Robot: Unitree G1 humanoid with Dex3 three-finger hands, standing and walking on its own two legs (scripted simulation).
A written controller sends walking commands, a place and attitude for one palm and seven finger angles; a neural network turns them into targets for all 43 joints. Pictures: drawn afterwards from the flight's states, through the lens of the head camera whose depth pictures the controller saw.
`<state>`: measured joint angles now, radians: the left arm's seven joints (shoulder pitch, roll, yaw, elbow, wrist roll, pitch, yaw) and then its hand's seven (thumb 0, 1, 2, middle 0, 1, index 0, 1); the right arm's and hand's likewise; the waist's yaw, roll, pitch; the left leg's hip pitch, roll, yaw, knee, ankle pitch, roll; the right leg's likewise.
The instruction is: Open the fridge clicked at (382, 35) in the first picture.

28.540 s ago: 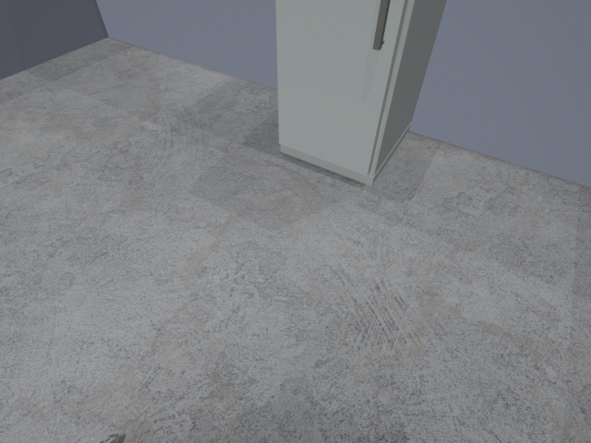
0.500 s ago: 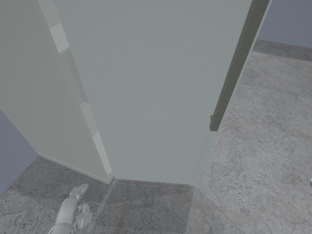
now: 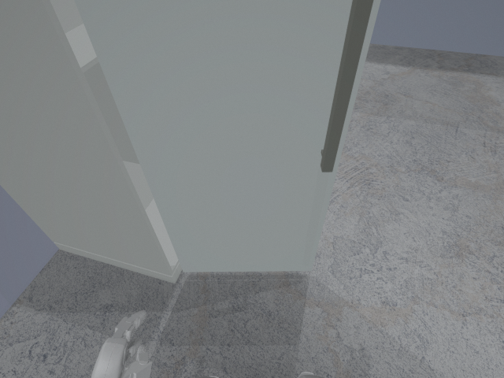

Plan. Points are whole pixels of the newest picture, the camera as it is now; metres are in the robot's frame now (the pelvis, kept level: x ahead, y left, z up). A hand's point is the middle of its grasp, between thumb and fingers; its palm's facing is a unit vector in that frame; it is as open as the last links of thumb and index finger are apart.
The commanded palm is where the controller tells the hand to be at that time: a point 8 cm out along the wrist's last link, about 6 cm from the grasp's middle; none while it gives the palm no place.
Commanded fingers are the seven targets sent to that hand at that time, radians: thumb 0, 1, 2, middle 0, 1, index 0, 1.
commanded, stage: step back with the hand held close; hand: right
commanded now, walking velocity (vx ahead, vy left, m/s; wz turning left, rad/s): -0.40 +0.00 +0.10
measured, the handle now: (342, 77) +0.61 -0.13 +0.19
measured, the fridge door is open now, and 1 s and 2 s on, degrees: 73 73 73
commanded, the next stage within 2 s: stop stepping back and stand still in 0.34 s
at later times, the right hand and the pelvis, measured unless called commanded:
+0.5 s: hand out of the picture +0.11 -0.26 +0.20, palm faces +0.42 +0.84 -0.34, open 7.4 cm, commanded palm +0.06 -0.30 +0.20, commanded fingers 0.00 -0.90 -0.90 0.20 0.30 0.20 0.30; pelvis -0.11 -0.02 +0.01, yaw +5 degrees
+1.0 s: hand out of the picture +0.05 -0.30 +0.19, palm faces +0.42 +0.84 -0.34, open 7.4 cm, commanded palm +0.00 -0.33 +0.20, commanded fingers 0.00 -0.90 -0.90 0.20 0.30 0.20 0.30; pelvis -0.18 -0.05 +0.02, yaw +7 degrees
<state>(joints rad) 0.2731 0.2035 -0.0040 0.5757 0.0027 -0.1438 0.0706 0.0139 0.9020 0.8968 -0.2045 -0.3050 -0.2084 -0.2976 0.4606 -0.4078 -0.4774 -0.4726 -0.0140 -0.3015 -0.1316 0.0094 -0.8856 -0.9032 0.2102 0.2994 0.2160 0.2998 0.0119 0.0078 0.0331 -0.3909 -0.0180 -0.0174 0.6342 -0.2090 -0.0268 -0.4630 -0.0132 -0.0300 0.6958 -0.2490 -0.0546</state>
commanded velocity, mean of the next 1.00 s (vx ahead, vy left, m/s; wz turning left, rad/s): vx -0.05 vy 0.02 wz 0.04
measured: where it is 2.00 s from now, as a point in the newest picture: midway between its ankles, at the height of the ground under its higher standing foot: outside the picture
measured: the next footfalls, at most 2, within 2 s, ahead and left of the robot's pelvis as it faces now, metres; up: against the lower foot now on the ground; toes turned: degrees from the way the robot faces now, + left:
left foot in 0.40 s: -0.11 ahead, +0.13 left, +0.00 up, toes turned +3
right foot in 0.58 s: -0.01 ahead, -0.10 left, -0.01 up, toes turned +4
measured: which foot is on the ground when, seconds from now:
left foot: down 0.00-0.16, up 0.18-0.38, down 0.40-0.58, up 0.60-0.80, down 0.82-1.00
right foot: down 0.00-0.40, up 0.42-0.56, down 0.58-0.80, up 0.82-1.00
